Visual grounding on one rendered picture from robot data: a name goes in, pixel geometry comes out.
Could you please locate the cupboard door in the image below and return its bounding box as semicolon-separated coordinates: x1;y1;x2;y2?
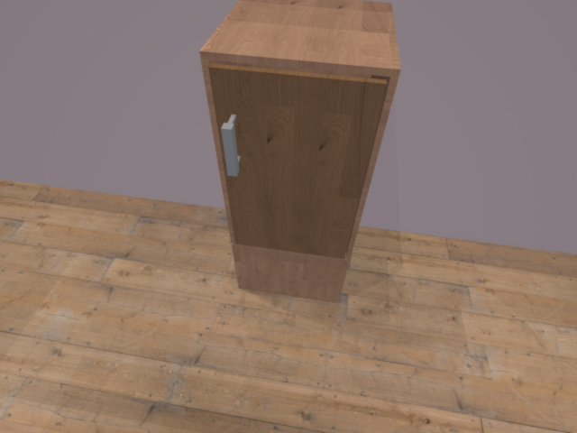
208;63;387;259

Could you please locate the handle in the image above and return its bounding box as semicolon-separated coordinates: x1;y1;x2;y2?
221;115;241;177

